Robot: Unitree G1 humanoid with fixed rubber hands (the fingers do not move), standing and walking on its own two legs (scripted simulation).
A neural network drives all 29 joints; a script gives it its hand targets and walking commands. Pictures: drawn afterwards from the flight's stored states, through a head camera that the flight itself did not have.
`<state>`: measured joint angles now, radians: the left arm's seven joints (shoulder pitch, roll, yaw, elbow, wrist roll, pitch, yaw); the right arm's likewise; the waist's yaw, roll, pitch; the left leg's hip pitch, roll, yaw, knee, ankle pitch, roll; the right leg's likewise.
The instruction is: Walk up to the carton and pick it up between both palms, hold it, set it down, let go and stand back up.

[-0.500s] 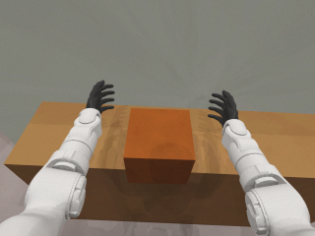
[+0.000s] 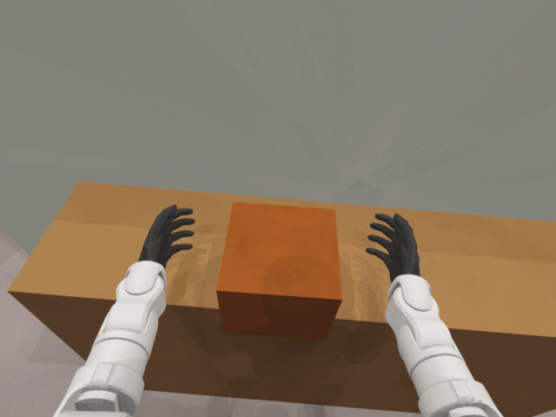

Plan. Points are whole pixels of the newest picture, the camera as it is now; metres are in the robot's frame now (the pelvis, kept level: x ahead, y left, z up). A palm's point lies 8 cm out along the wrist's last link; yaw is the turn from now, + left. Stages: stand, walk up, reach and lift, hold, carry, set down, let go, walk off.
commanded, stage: set down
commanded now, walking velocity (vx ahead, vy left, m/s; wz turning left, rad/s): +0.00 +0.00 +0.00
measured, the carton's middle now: (279, 270) +0.37 +0.01 -0.04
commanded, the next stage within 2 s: let go in 1.92 s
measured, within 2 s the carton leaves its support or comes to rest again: neither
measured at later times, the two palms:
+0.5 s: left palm (144, 315) +0.27 +0.20 +0.00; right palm (411, 335) +0.25 -0.18 +0.00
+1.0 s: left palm (137, 363) +0.21 +0.20 -0.03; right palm (418, 370) +0.21 -0.19 -0.03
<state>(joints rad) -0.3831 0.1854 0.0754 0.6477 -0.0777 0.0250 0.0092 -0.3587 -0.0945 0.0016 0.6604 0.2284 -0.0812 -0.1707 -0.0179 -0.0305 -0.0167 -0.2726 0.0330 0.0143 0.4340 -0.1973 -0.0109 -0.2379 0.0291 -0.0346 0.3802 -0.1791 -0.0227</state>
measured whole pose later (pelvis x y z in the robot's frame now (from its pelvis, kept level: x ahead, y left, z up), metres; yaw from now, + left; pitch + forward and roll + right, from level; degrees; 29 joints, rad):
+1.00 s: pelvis +0.00 +0.01 +0.00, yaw +0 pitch -5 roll -1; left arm 0.10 0.22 -0.11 0.48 -0.13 -0.16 0.05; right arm 0.08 -0.12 0.02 0.58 0.15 -0.28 -0.06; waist 0.01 -0.02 0.07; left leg -0.16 0.02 0.02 0.48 -0.24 0.00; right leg -0.13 0.02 0.00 0.44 -0.22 -0.01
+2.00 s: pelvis +0.01 +0.01 +0.00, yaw -2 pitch -6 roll +0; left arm 0.21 0.17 -0.05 0.48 -0.01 0.10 0.06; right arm 0.15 -0.15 -0.03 0.73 -0.04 -0.24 0.01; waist 0.00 0.01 0.14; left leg -0.11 0.01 0.04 0.47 -0.26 0.01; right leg -0.10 0.02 0.02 0.45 -0.25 0.00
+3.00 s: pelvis +0.01 +0.02 -0.01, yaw +2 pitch +1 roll -1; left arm 0.36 0.15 0.05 0.90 0.02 0.00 0.02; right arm 0.35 -0.16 -0.03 0.92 -0.02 0.01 -0.01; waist 0.01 0.01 -0.04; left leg -0.28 -0.01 0.00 0.53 -0.26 0.02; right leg -0.24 -0.01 -0.03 0.49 -0.26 0.00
